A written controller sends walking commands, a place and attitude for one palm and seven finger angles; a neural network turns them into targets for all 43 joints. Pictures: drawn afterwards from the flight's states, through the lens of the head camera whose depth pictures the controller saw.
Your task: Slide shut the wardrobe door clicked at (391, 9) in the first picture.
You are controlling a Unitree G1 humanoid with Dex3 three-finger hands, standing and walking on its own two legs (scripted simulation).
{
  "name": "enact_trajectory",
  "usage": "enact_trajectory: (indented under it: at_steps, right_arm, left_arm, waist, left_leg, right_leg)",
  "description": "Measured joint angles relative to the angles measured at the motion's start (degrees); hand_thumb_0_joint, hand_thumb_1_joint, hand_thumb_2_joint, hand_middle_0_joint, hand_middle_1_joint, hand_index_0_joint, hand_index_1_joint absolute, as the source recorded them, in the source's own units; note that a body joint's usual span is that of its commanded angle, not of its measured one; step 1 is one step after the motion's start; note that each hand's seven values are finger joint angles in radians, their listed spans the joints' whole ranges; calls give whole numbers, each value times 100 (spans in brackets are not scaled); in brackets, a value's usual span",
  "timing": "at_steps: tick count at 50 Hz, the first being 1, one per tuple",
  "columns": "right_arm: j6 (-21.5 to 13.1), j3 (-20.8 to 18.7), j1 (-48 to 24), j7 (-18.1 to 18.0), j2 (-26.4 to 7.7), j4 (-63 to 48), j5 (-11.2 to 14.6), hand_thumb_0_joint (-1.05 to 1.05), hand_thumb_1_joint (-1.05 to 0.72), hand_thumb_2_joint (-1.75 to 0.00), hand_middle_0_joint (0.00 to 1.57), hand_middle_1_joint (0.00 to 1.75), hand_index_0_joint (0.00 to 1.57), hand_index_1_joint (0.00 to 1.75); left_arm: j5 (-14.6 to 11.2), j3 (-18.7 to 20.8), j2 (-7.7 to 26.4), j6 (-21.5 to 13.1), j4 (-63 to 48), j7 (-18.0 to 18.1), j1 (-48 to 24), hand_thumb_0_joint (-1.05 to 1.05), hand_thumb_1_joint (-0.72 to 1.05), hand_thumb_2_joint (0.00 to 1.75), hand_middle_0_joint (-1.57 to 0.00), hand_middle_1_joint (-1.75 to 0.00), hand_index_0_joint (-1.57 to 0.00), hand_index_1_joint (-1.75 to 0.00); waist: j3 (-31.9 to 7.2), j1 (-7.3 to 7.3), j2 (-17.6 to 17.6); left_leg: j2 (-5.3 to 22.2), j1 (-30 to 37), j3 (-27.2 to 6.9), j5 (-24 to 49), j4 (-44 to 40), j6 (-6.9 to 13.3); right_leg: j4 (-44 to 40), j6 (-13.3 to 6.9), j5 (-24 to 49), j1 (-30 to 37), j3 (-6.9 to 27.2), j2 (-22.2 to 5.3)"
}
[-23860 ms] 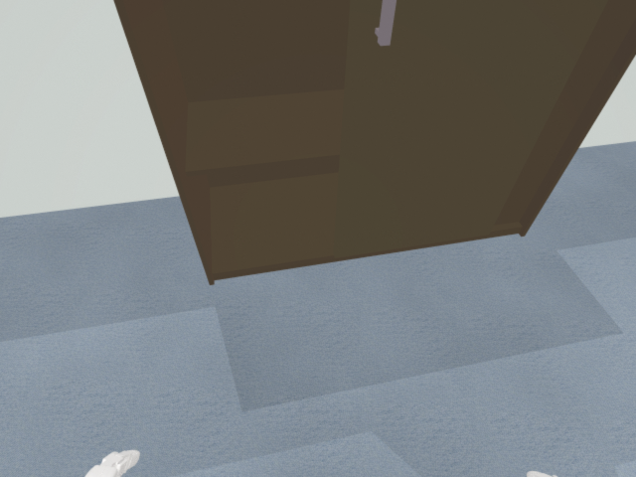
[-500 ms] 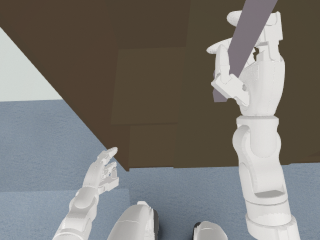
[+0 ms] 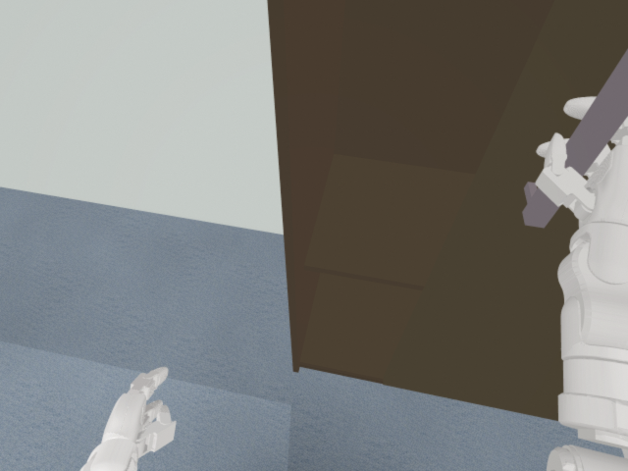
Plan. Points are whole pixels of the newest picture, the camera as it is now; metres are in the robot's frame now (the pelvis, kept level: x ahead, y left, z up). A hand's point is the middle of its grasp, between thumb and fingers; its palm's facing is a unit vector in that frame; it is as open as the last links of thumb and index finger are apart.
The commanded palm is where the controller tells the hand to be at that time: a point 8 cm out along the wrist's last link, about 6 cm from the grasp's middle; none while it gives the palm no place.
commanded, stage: stop walking and hold the door there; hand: right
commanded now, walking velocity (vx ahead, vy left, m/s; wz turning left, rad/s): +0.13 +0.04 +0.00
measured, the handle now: (593, 112) +0.44 -0.24 +0.26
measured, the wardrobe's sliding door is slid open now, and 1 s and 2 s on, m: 0.26 0.26 0.26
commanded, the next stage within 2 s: loosen the grip on the handle in 0.62 s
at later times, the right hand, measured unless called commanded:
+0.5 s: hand (553, 174) +0.39 -0.21 +0.21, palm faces +0.23 +0.97 -0.11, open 6.3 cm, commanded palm +0.36 -0.24 +0.19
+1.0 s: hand (575, 175) +0.39 -0.22 +0.22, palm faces +0.31 +0.94 -0.10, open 11.1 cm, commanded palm +0.36 -0.25 +0.21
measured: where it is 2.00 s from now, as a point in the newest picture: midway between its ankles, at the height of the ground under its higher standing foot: outside the picture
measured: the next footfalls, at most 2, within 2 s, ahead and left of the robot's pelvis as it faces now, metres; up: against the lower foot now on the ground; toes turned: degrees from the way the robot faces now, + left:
none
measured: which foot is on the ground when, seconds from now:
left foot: down 0.00-1.00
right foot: down 0.00-1.00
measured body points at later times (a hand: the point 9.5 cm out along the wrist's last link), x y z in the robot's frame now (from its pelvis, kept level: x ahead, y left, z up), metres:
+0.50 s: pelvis +0.00 -0.03 +0.00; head -0.01 -0.02 +0.45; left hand +0.12 +0.19 -0.11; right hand +0.37 -0.26 +0.22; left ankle +0.02 +0.11 -0.74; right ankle +0.01 -0.15 -0.74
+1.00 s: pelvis -0.03 +0.00 +0.00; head -0.03 -0.01 +0.45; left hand +0.11 +0.24 -0.09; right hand +0.36 -0.27 +0.22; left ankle +0.02 +0.11 -0.74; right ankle +0.01 -0.15 -0.74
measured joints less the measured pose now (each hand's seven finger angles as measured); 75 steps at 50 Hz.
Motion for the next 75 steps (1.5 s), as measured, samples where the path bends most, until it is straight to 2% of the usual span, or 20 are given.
enact_trajectory:
  at_steps: [5, 9, 17, 24, 28, 36, 37, 39, 40, 42, 43, 45, 48, 50, 53, 57, 60, 66, 70, 75]
  right_arm:
    - [54, 45, -92, -42, -15, 591, 11, -1, -75, -80, 46, 140, 18, 136]
    - [-87, 128, -100, -23, -22, 877, 17, -1, -75, -79, 46, 140, 19, 136]
    - [-266, 302, -49, 48, 85, 834, 28, -2, -72, -79, 46, 140, 22, 136]
    - [-250, 391, 16, 72, 194, 618, 79, -2, -72, -80, 46, 140, 22, 136]
    - [-235, 413, 27, 91, 211, 560, 82, -2, -72, -80, 46, 140, 22, 136]
    - [-254, 405, 100, 116, 204, 464, 92, -2, -73, -79, 46, 140, 22, 136]
    - [-281, 338, -54, 301, 160, 539, -80, -3, -69, -79, 46, 140, 22, 136]
    - [-248, 321, -814, 774, -7, 1120, -305, -5, -57, -78, 47, 140, 24, 137]
    - [-240, 332, -1115, 901, 37, 1366, -322, -5, -53, -77, 50, 140, 26, 137]
    - [-160, 82, -1279, 1052, 159, 1542, -50, -4, -46, -74, 53, 140, 30, 137]
    - [-180, -64, -1221, 1033, 189, 1590, 61, -4, -42, -72, 53, 140, 32, 138]
    - [-219, -55, -1197, 809, 182, 1798, 94, -3, -34, -67, 53, 140, 31, 134]
    - [-430, 101, -1293, 423, 150, 2153, -79, -2, -17, -58, 50, 140, 24, 129]
    - [-625, 176, -1368, 306, 60, 2343, -230, -1, -3, -50, 48, 139, 22, 127]
    - [-925, 303, -1523, 417, -117, 2648, -290, -1, 18, -39, 45, 137, 21, 127]
    - [-1143, 379, -1696, 883, -248, 2956, -139, -1, 37, -29, 41, 133, 25, 127]
    - [-1237, 36, -1524, 1090, -295, 2891, 75, -1, 46, -25, 41, 131, 28, 125]
    - [-1390, -27, -1013, 1178, -137, 2313, 202, -1, 53, -21, 48, 126, 27, 120]
    - [-1230, 41, -681, 1192, -26, 1662, 269, -1, 55, -20, 50, 123, 27, 117]
    - [-927, 173, -509, 1252, 111, 1143, 374, -2, 56, -20, 51, 122, 26, 116]
  left_arm:
    - [38, 45, 162, 11, 12, 104, 294, 2, 91, 90, -20, -30, -20, -30]
    - [50, 26, 158, 29, 59, 180, 564, 1, 90, 90, -19, -30, -20, -30]
    - [48, -226, -302, 62, 280, 217, 900, 2, 90, 90, -20, -30, -20, -30]
    - [91, -388, -625, -2, 333, 149, 694, 2, 90, 90, -20, -30, -20, -30]
    - [106, -382, -612, -30, 252, 142, 449, 2, 90, 90, -20, -30, -20, -30]
    - [83, -236, -317, -18, 5, 212, 135, 1, 90, 90, -20, -30, -20, -30]
    - [140, -158, -309, -67, -34, 175, 121, 1, 90, 90, -20, -30, -20, -30]
    - [198, 33, -295, -333, -68, 34, 179, 1, 90, 90, -20, -30, -20, -30]
    - [147, 74, -268, -423, -95, -24, 283, 1, 90, 90, -20, -30, -20, -30]
    - [137, 24, -196, -472, -116, -111, 417, 1, 90, 90, -20, -30, -20, -30]
    - [151, -14, -163, -484, -125, -128, 471, 1, 90, 90, -20, -30, -20, -30]
    - [143, -55, -127, -538, -149, -167, 621, 1, 90, 90, -20, -30, -20, -30]
    - [104, -108, -125, -659, -130, -208, 859, 1, 90, 90, -20, -30, -20, -30]
    - [96, -146, -141, -711, -68, -217, 979, 1, 90, 90, -20, -30, -20, -30]
    - [72, -191, -175, -767, 87, -207, 1125, 1, 90, 90, -20, -30, -20, -30]
    - [49, -197, -182, -768, 322, -200, 1206, 2, 90, 90, -20, -30, -20, -30]
    - [58, -141, -163, -698, 414, -181, 1197, 2, 90, 90, -20, -30, -20, -30]
    - [95, -98, -120, -629, 353, -175, 1170, 2, 90, 90, -20, -30, -20, -30]
    - [124, -136, -143, -645, 167, -121, 1003, 2, 90, 90, -20, -30, -20, -30]
    - [134, -245, -211, -691, -88, -38, 775, 2, 90, 90, -20, -30, -20, -30]
  waist:
    - [-344, 131, -30]
    - [-553, 149, -67]
    - [-671, -13, -60]
    - [-620, -179, -105]
    - [-603, -218, -111]
    - [-624, -214, -116]
    - [-527, -276, -69]
    - [-399, -223, 83]
    - [-407, -220, 154]
    - [-477, -216, 204]
    - [-530, -197, 179]
    - [-626, -142, 115]
    - [-676, -62, 66]
    - [-659, -37, 56]
    - [-615, -53, 46]
    - [-594, -71, -23]
    - [-645, -84, -111]
    - [-746, -156, -161]
    - [-734, -218, -117]
    - [-785, -313, -36]
  left_leg:
    - [-41, 22, -120, 298, -330, -65]
    - [16, -85, -224, 399, -429, -144]
    - [129, -251, -341, 280, -241, -246]
    - [127, -212, -362, 220, -218, -258]
    - [116, -181, -359, 245, -276, -254]
    - [111, -158, -372, 347, -458, -261]
    - [100, -166, -388, 349, -425, -256]
    - [189, -356, -192, 286, -204, -175]
    - [257, -463, -53, 245, -108, -153]
    - [294, -563, 81, 237, -55, -162]
    - [277, -570, 108, 252, -57, -158]
    - [244, -564, 176, 250, -31, -121]
    - [233, -614, 305, 180, 104, -69]
    - [223, -678, 366, 144, 186, -36]
    - [191, -790, 419, 120, 269, 6]
    - [92, -906, 429, 123, 281, 39]
    - [-33, -901, 307, 127, 244, 42]
    - [-33, -843, 224, -15, 281, -5]
    - [24, -762, 174, -90, 267, -49]
    - [101, -706, 157, -127, 209, -106]
  right_leg:
    - [-129, -53, 109, -19, -118, -39]
    - [-202, -134, 164, -104, -223, 22]
    - [-138, -209, 79, -181, -339, 141]
    - [-95, -203, 0, -142, -360, 136]
    - [-122, -195, 7, -125, -359, 124]
    - [-246, -201, 72, -122, -376, 120]
    - [-224, -206, 74, -115, -392, 110]
    - [-153, -191, 159, -342, -196, 196]
    - [-142, -164, 242, -479, -53, 260]
    - [-143, -126, 338, -603, 88, 294]
    - [-129, -120, 345, -623, 115, 275]
    - [-59, -104, 326, -658, 184, 240]
    - [89, -96, 274, -763, 319, 227]
    - [182, -116, 220, -852, 398, 228]
    - [326, -147, 86, -1002, 512, 233]
    - [478, -176, 15, -1174, 683, 235]
    - [558, -177, -12, -1169, 759, 230]
    - [639, -179, -185, -1110, 759, 275]
    - [580, -115, -227, -1002, 709, 326]
    - [507, -157, -251, -947, 689, 401]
